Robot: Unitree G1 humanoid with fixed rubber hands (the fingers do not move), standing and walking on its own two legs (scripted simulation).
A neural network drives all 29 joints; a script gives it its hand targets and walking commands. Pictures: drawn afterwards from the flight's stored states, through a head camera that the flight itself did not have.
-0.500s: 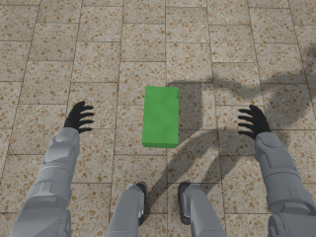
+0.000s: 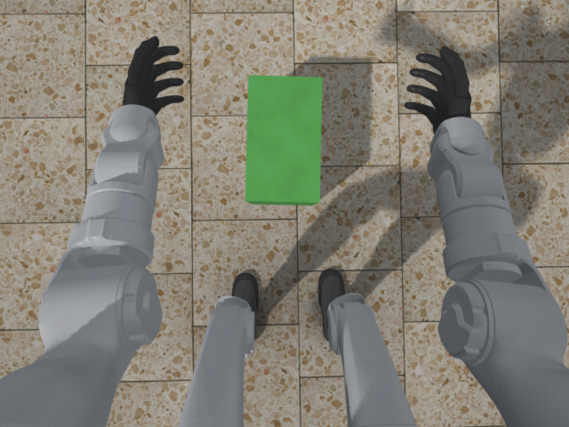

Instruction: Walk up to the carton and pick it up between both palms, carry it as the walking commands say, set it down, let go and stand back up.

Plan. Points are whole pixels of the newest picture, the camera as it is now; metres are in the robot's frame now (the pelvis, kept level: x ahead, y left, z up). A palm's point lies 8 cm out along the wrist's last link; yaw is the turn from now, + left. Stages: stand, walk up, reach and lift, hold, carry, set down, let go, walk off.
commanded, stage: reach and lift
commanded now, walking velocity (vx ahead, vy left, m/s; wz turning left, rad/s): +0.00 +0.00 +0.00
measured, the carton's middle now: (283, 146) +0.54 +0.00 -0.59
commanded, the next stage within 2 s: none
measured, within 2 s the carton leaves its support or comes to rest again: neither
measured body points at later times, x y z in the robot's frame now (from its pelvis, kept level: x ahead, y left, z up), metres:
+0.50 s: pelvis +0.00 -0.01 -0.05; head +0.33 +0.00 +0.25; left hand +0.53 +0.16 -0.19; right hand +0.51 -0.18 -0.19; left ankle +0.06 +0.12 -0.64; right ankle +0.07 -0.13 -0.64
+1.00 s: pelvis -0.03 +0.00 -0.20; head +0.32 +0.00 +0.07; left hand +0.53 +0.16 -0.35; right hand +0.51 -0.18 -0.35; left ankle +0.06 +0.12 -0.64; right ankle +0.07 -0.13 -0.64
